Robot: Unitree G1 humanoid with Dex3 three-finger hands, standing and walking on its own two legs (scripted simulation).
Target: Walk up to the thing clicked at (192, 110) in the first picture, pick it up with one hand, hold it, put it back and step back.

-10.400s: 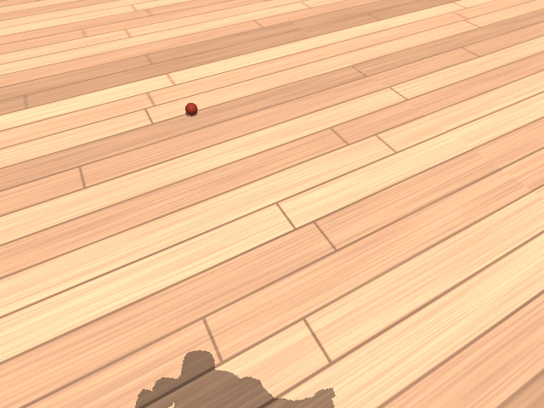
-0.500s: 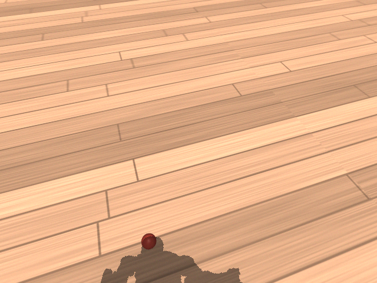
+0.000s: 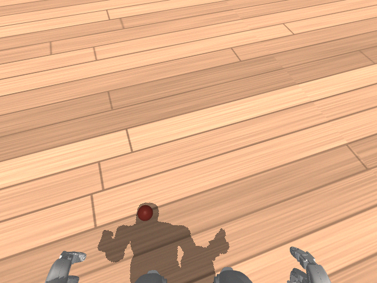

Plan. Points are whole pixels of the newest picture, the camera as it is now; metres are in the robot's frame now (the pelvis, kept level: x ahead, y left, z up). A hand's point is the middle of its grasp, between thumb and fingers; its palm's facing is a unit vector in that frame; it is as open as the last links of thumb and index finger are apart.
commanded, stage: rise first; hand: left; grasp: from above
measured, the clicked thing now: (145, 212) +0.46 +0.21 -0.70
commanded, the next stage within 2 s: none
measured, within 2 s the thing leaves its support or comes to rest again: neither
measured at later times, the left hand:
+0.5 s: hand (98, 266) +0.19 +0.27 -0.29, palm faces -0.39 -0.66 -0.64, open 14.0 cm
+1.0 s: hand (116, 232) +0.32 +0.27 -0.45, palm faces -0.50 -0.21 -0.84, open 14.0 cm
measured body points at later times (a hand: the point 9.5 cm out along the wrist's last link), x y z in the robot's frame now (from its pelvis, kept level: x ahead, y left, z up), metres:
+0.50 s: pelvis -0.03 +0.00 -0.14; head +0.12 +0.02 +0.29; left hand +0.21 +0.30 -0.25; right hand +0.17 -0.25 -0.23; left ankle +0.00 +0.11 -0.70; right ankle +0.01 -0.12 -0.70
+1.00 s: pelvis -0.09 +0.00 -0.31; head +0.12 +0.02 +0.09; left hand +0.34 +0.28 -0.40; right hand -0.01 -0.29 -0.43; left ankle +0.00 +0.11 -0.70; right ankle +0.01 -0.12 -0.70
